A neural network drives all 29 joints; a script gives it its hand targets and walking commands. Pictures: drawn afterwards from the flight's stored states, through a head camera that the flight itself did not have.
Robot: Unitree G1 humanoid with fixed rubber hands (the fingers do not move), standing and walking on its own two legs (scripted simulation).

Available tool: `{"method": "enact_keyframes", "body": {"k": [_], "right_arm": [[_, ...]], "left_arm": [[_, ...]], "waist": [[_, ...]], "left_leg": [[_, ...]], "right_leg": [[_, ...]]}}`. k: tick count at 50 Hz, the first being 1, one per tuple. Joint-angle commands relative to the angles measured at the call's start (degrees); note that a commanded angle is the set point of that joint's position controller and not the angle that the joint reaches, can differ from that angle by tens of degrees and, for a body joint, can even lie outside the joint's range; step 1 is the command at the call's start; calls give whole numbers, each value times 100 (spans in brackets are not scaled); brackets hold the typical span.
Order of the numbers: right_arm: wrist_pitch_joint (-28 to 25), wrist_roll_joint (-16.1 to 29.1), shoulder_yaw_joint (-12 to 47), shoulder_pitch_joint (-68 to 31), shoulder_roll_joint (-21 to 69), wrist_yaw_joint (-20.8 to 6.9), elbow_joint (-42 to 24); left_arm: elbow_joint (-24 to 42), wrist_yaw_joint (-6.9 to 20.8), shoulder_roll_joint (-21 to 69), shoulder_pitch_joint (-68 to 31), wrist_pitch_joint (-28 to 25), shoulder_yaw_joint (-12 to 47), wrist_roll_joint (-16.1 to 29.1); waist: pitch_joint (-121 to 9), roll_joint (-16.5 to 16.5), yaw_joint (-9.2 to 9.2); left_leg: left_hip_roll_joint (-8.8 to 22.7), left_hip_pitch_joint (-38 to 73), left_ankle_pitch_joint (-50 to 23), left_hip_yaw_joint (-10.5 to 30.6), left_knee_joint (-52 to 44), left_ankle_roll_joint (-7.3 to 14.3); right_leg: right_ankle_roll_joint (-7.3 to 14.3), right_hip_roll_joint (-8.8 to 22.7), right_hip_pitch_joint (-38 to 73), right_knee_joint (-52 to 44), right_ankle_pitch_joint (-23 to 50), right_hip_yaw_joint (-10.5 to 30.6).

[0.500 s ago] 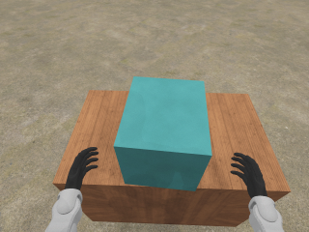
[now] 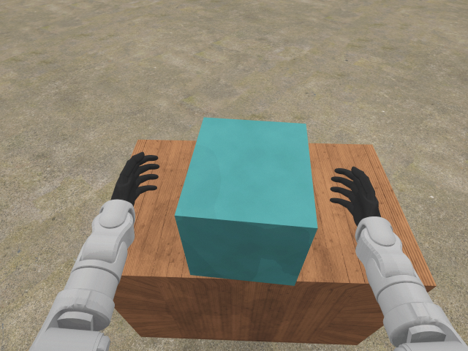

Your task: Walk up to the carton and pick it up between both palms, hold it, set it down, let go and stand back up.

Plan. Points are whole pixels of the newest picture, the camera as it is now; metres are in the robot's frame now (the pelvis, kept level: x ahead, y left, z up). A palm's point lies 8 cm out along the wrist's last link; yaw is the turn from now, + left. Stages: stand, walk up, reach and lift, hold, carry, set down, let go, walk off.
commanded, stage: reach and lift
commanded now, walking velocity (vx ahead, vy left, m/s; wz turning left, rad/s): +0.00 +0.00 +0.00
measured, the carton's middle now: (248, 199) +0.46 -0.01 -0.06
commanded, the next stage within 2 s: none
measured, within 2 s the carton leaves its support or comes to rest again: neither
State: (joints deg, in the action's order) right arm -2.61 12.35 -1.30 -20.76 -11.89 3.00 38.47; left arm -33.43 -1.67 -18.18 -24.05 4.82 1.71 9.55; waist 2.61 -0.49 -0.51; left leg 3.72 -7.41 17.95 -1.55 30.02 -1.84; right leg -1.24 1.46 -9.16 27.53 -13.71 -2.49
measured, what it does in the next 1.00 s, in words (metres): stands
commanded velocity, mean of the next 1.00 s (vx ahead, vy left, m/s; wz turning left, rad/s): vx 0.00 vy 0.00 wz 0.00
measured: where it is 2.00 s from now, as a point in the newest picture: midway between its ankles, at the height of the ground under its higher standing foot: outside the picture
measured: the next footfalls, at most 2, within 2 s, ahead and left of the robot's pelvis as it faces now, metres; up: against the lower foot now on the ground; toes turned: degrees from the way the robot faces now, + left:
none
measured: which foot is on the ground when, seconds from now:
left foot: down 0.00-1.00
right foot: down 0.00-1.00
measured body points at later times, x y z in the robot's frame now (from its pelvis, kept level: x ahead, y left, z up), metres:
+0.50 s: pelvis +0.01 +0.00 +0.00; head +0.03 +0.00 +0.45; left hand +0.44 +0.22 +0.12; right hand +0.42 -0.21 +0.10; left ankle -0.01 +0.13 -0.74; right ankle +0.02 -0.13 -0.74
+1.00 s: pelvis +0.00 -0.01 -0.01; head +0.06 +0.00 +0.44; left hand +0.43 +0.22 +0.06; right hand +0.43 -0.23 +0.05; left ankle -0.01 +0.13 -0.74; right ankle +0.02 -0.13 -0.74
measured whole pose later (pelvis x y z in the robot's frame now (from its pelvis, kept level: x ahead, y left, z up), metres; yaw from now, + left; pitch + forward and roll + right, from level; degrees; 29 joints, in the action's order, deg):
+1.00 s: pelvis +0.00 -0.01 -0.01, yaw +0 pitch +16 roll +0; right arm -12.5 17.2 1.4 -47.4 -16.1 2.7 72.5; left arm -78.8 0.2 -19.1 -49.9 -18.1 5.9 17.3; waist -11.0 0.3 -0.5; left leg 3.7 -32.9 15.3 -1.5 31.9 -2.3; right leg -0.7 1.5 -34.9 29.7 -11.2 -2.3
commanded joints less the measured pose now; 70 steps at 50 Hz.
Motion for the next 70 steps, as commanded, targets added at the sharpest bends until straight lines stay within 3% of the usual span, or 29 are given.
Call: {"method": "enact_keyframes", "body": {"k": [1, 4, 6, 9, 13, 17, 22, 23, 24, 26, 29, 34, 39, 41, 43, 44, 45, 46, 47, 52, 54, 56, 57, 60, 61, 62, 64, 65, 70], "right_arm": [[99, 498, -502, -2645, -1519, 103, -240], [119, 520, -491, -2782, -1506, 129, -140], [117, 477, -616, -3058, -1613, 149, 16], [146, 499, -624, -3567, -1703, 178, 24], [106, 594, -520, -3681, -1780, 206, 109], [165, 708, -346, -4049, -1840, 195, 310], [218, 758, -343, -4578, -2003, 149, 720], [223, 817, -218, -4741, -1959, 162, 641], [232, 785, -177, -4635, -1950, 163, 931], [235, 839, -137, -4931, -1968, 166, 875], [189, 869, -145, -5282, -2027, 167, 1081], [-69, 762, -65, -5087, -1872, 153, 1802], [-624, 891, 309, -4973, -1639, 38, 2624], [-891, 884, 340, -5082, -1611, -21, 2502], [-1071, 965, 525, -4997, -1486, -50, 2707], [-1152, 959, 612, -4992, -1434, -68, 2823], [-1170, 1019, 732, -5122, -1393, -75, 2863], [-1243, 985, 644, -5187, -1413, -82, 2937], [-1304, 1045, 736, -5193, -1389, -101, 3031], [-1554, 1044, 822, -5366, -1250, -88, 3197], [-1668, 1022, 774, -5322, -1207, -80, 3204], [-1802, 944, 688, -5339, -1131, -55, 3128], [-1828, 949, 745, -5242, -1063, -59, 3339], [-2064, 850, 636, -5371, -1018, -35, 2956], [-2132, 835, 652, -5383, -978, -38, 2815], [-2179, 776, 511, -5423, -1051, -28, 2736], [-2329, 784, 506, -5329, -988, -11, 2448], [-2408, 742, 534, -5215, -946, 16, 2402], [-2602, 716, 591, -4885, -800, 88, 2228]], "left_arm": [[-152, 43, -894, -2893, -61, -467, 617], [-259, 23, -957, -3107, -122, -388, 691], [-341, 19, -943, -3404, -122, -281, 760], [-447, -15, -1148, -3886, -158, -329, 844], [-531, 19, -1124, -4002, -66, -294, 837], [-890, 70, -1264, -4314, -19, -293, 913], [-1170, 80, -1277, -4820, 35, -105, 1007], [-1370, 99, -1341, -4868, 47, -149, 1030], [-1517, 138, -1348, -4834, 36, -112, 998], [-1624, 142, -1385, -5035, -23, -119, 1061], [-1819, 141, -1393, -5375, -101, 36, 1112], [-2512, 229, -1184, -5244, -559, 188, 1077], [-3404, 271, -808, -5047, -1346, 410, 1047], [-3423, 245, -763, -5195, -1725, 520, 1181], [-3756, 221, -851, -5257, -2048, 465, 1197], [-4093, 241, -841, -5239, -2176, 505, 1253], [-4314, 256, -933, -5397, -2307, 504, 1308], [-4387, 242, -906, -5510, -2483, 619, 1381], [-4495, 217, -906, -5543, -2594, 633, 1427], [-5004, 213, -949, -5659, -3041, 742, 1620], [-5031, 221, -929, -5658, -3220, 776, 1675], [-4986, 238, -911, -5624, -3346, 755, 1647], [-5304, 275, -968, -5506, -3411, 733, 1602], [-4884, 274, -918, -5545, -3648, 720, 1628], [-4797, 265, -903, -5502, -3697, 615, 1577], [-4708, 273, -918, -5510, -3710, 627, 1573], [-4358, 274, -879, -5442, -3811, 522, 1497], [-4281, 280, -866, -5325, -3841, 423, 1412], [-3819, 292, -882, -5132, -3913, 71, 1062]], "waist": [[-1663, 321, -205], [-1940, 324, -212], [-2233, 458, -330], [-2694, 449, -261], [-3127, 510, -271], [-3394, 437, -166], [-3528, 437, -227], [-3654, 302, -125], [-3609, 362, -202], [-3738, 214, -146], [-3983, 323, -210], [-3904, 234, -294], [-3753, 282, -140], [-4063, 242, -135], [-4249, 251, -62], [-4179, 122, -97], [-4203, 41, -12], [-4246, 53, -123], [-4380, 113, -39], [-4654, -109, -121], [-4969, -62, -211], [-5275, -23, -175], [-5202, -45, -213], [-5904, 34, -239], [-6138, -3, -92], [-6339, -20, -214], [-6761, 161, -157], [-6915, 50, -118], [-7292, 202, -61]], "left_leg": [[-456, -463, -1429, -73, -865, -15], [-449, -384, -1681, -50, -761, -72], [-448, -331, -1796, -26, -691, -115], [-453, -424, -1886, 5, -601, -132], [-442, -158, -2680, 37, -345, -241], [-433, -167, -2913, 20, -253, -249], [-399, -140, -3074, 50, -187, -291], [-427, -332, -3033, 2, -171, -261], [-430, -289, -3082, 4, -171, -269], [-436, -437, -3020, -4, -149, -254], [-430, -425, -3163, -13, -94, -296], [-443, -458, -3164, -28, -52, -321], [-431, -583, -3217, -45, 142, -355], [-402, -635, -3196, -23, 267, -370], [-422, -976, -3011, -67, 349, -326], [-425, -1161, -2906, -61, 405, -300], [-451, -1515, -2551, -81, 426, -226], [-439, -1657, -2316, -53, 419, -208], [-441, -1801, -2283, -79, 462, -214], [-476, -2655, -1627, -95, 673, -60], [-474, -2864, -1533, -113, 767, -30], [-496, -3023, -1559, -139, 879, -25], [-518, -3236, -1352, -140, 966, 29], [-549, -3437, -1609, -162, 1191, 9], [-553, -3495, -1765, -191, 1217, -22], [-552, -3514, -1792, -181, 1281, -40], [-586, -3356, -2278, -209, 1435, -130], [-597, -3392, -2517, -229, 1505, -147], [-643, -3524, -2945, -264, 1609, -222]], "right_leg": [[127, -310, 416, -608, 1223, 197], [130, -322, 385, -570, 1403, 195], [142, -333, 239, -549, 1530, 171], [163, -363, 142, -491, 1547, 140], [155, -410, 10, -457, 1987, 103], [119, -414, -60, -438, 2188, 97], [120, -449, -295, -414, 2196, 44], [110, -428, -169, -413, 2330, 71], [85, -424, -158, -408, 2470, 72], [68, -427, -87, -362, 2518, 83], [90, -429, -248, -336, 2517, 22], [61, -424, -341, -325, 2640, -22], [114, -408, -752, -149, 2287, -52], [122, -411, -1017, -63, 2174, -97], [97, -365, -1055, 84, 2225, -38], [68, -346, -1057, 160, 2237, -33], [59, -300, -1059, 239, 2078, 25], [48, -288, -1182, 329, 1897, -6], [55, -269, -1280, 409, 1863, -6], [-7, -195, -1656, 764, 1477, -2], [-34, -157, -1675, 902, 1468, 8], [-56, -154, -1812, 1018, 1537, -9], [-74, -104, -1916, 1089, 1387, 5], [-113, -110, -1887, 1381, 1714, -30], [-135, -113, -1814, 1431, 1865, -16], [-151, -137, -1854, 1492, 1928, -66], [-148, -183, -1847, 1569, 2273, -82], [-200, -191, -1652, 1652, 2684, -47], [-245, -217, -1123, 1776, 3366, 62]]}}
